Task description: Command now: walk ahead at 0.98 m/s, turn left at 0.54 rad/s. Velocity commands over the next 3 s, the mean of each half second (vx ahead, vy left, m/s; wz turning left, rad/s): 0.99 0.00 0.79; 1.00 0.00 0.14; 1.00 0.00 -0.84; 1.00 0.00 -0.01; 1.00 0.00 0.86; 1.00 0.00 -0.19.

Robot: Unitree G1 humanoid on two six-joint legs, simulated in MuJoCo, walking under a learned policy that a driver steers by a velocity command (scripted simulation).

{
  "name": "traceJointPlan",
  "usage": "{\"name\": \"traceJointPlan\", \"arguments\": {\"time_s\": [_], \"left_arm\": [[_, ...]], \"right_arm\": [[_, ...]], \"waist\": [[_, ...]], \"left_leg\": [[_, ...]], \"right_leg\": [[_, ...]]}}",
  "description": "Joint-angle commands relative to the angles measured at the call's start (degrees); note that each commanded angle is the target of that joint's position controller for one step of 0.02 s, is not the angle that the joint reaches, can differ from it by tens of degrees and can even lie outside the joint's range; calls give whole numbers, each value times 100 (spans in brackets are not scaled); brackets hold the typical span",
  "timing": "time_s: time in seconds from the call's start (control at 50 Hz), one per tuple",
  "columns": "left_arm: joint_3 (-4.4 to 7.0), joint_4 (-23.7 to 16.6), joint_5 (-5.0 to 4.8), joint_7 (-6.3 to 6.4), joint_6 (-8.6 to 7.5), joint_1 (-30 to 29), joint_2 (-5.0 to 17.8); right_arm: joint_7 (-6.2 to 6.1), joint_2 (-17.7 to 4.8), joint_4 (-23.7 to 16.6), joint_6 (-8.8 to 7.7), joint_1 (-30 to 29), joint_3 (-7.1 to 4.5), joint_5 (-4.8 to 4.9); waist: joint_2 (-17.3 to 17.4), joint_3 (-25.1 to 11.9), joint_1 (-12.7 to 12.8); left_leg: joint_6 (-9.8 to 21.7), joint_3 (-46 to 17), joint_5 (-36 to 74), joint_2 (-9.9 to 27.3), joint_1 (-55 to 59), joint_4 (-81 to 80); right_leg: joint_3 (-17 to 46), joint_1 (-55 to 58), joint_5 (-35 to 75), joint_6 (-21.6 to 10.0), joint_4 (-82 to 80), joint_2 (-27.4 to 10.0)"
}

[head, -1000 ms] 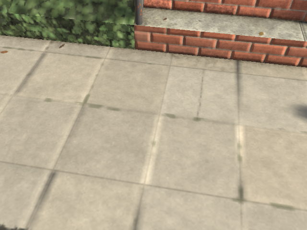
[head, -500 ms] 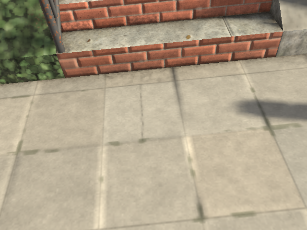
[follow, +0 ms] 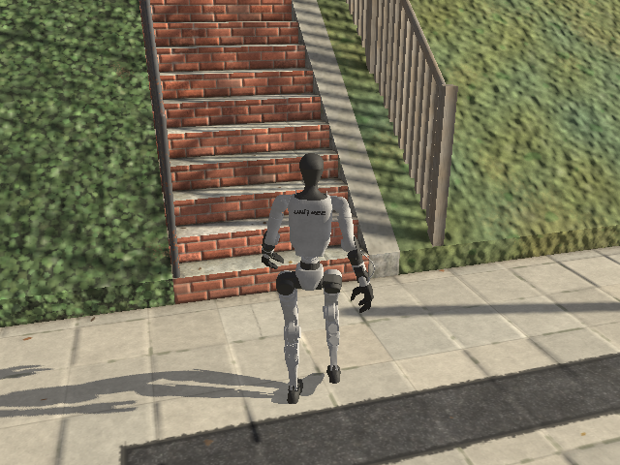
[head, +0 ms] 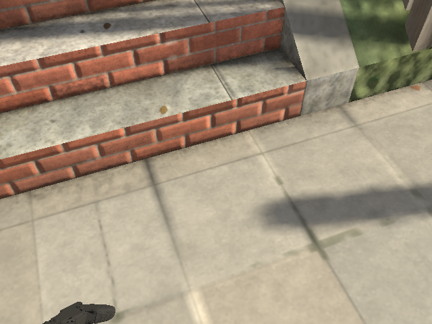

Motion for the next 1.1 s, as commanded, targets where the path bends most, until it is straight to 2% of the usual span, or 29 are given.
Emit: {"name": "traceJointPlan", "arguments": {"time_s": [0.02,0.12,0.16,0.18,0.2,0.22,0.26,0.34,0.42,0.48,0.54,0.58,0.6,0.62,0.64,0.66,0.68,0.7,0.76,0.82,0.88,0.9,0.94,0.98,1.02,1.04,1.06,1.08,1.1], "left_arm": [[-110,-683,-117,-116,-37,-561,226],[-7,-653,-196,5,-67,-605,531],[174,-321,-148,171,-112,545,831],[329,-220,-69,311,-133,1577,1242],[449,-149,120,396,-93,2249,1642],[512,-71,2,358,-33,2018,1663],[333,-72,-106,280,-35,1319,710],[242,468,-251,200,-191,1588,331],[243,697,-294,184,-303,1432,387],[301,854,-285,224,-327,1486,702],[390,904,-260,294,-230,1868,1180],[486,784,-206,370,-20,1614,1547],[494,654,-176,360,56,1392,1550],[439,671,-156,279,33,1406,1166],[208,80,-299,216,-50,2327,613],[226,68,-314,229,-168,1658,980],[196,110,-398,249,-175,1547,961],[146,158,-324,243,-139,1429,849],[69,509,-211,59,227,1690,547],[58,331,-330,-19,286,825,403],[-12,278,-448,-37,138,352,170],[-64,379,-445,-22,156,511,6],[-3,580,-388,77,208,1034,194],[147,612,-305,146,267,1429,579],[374,1127,-288,179,316,3107,997],[514,1453,-313,171,265,4397,1073],[501,1802,-478,143,322,4323,757],[397,1604,-248,163,280,3093,888],[381,1243,-214,258,260,2564,808]], "right_arm": [[-23,-694,-682,-186,-781,-125,11],[59,-1017,-617,-163,-364,-230,164],[74,-1188,-552,-142,-289,-272,164],[95,-977,-663,-189,-457,-221,189],[45,-64,-897,-210,-271,-3,332],[-2,-318,-1084,-128,-244,19,316],[63,-457,-1048,20,-1121,-4,66],[286,-70,-1347,308,-1726,66,-89],[436,-99,-1873,359,-2538,174,-115],[568,-206,-2096,359,-3222,266,-107],[547,-442,-1960,321,-3001,239,-80],[439,-822,-1514,285,-1413,76,-80],[326,-1092,-1057,267,-118,-88,-86],[170,-1374,-947,348,-281,-276,41],[130,-2048,-1313,389,-1027,-312,-218],[19,-1698,-1416,445,-696,-306,-172],[-56,-1457,-1257,362,-941,-249,-155],[-69,-1176,-1148,227,-1155,-157,-132],[-29,-772,-963,-183,-1443,29,-110],[93,-655,-696,-390,-1231,74,-51],[121,-501,-683,-461,-1379,158,35],[83,-495,-627,-493,-1229,170,8],[-37,-513,-715,-546,-1527,206,-50],[-228,-661,-831,-518,-2005,187,-127],[-361,-818,-1004,-323,-2548,145,-160],[-308,-957,-1230,-199,-3421,96,97],[-111,-229,-1400,-238,-4360,273,44],[-76,518,-1980,-377,-3247,528,-167],[-28,566,-2076,-444,-2307,629,-292]], "waist": [[447,649,447],[346,195,315],[107,-620,863],[-34,-1219,1378],[-1113,-2013,1335],[-1606,-2076,1071],[-317,-576,954],[-455,136,569],[-395,381,302],[-13,776,332],[-236,352,109],[-480,-541,-771],[-329,-1108,-1252],[731,-986,-963],[1764,-1824,168],[632,-2140,-424],[196,-1021,-110],[-278,-392,208],[-388,160,735],[70,662,554],[319,519,470],[624,160,459],[927,-241,790],[908,-578,1298],[785,-1122,2157],[228,-1051,3085],[-1653,172,3006],[-1868,428,1040],[-867,-856,499]], "left_leg": [[966,-1838,24,1261,-1509,-1738],[532,-1713,2243,1332,-739,-921],[284,-1338,3381,922,-700,1127],[156,-1095,2458,679,-1560,2740],[92,-490,-1166,263,-2915,4537],[160,-184,-979,527,-3573,5466],[144,-28,-159,1062,-3853,5392],[31,51,-60,1447,-3865,5051],[41,341,984,1452,-3854,4307],[234,1073,1616,1210,-2970,2718],[516,1655,1382,522,-1825,2086],[756,1462,858,210,-123,2013],[959,1056,617,152,1461,1673],[1044,23,139,684,2585,1272],[1942,-3168,193,2463,3877,582],[1954,-3730,-782,2550,3650,-424],[1659,-3259,-861,2584,2507,-813],[1397,-2737,-455,2408,1348,-907],[899,-1358,378,2009,-482,-1434],[374,106,2567,1494,-494,-1670],[-184,1260,4425,938,-393,-1569],[-163,1365,5041,1091,41,-1506],[-270,1433,7302,1529,832,-852],[-397,1512,8646,1832,1080,-115],[-244,1507,9048,1938,657,2111],[-260,1790,7437,1369,-337,5188],[-295,1752,67,-12,-2558,8108],[-489,712,-587,-4,-4380,9394],[-410,-153,-295,225,-4584,9316]], "right_leg": [[-176,697,775,253,-1580,-104],[-334,2136,1440,205,-2786,290],[-381,3665,832,43,-3014,387],[502,4920,-262,-169,-3059,-551],[2921,6135,-2352,-507,-3676,-2327],[4585,5733,-3217,-839,-4400,-2612],[2708,4347,-1860,-687,-4416,-1998],[712,3433,725,-380,-4681,-1492],[-732,3086,2256,-216,-5040,-1228],[-1616,2777,2911,-72,-5451,-955],[-1898,3478,6659,50,-4415,-1012],[-1770,3436,7761,-20,-2233,-1255],[-1659,2672,6969,-71,-425,-1216],[-1608,1038,1415,46,1872,-117],[-841,-980,-1308,171,3757,240],[-114,-1309,-545,82,3737,97],[-171,-1370,-169,27,3228,-214],[-134,-964,-3,3,2557,-496],[102,228,75,-25,1536,-766],[-36,-147,909,-109,393,-563],[-778,510,2311,-282,-1278,-137],[-1078,757,2417,-372,-1143,3],[-1193,841,2064,-636,-837,111],[-1265,1279,1715,-887,-874,201],[-1178,2965,1451,-1163,-1384,474],[-930,4140,2394,-1603,-3022,397],[-423,4287,3357,-1655,-4080,213],[1156,4267,6331,-1939,-2648,-172],[2782,4861,4841,-2342,-3460,-822]]}}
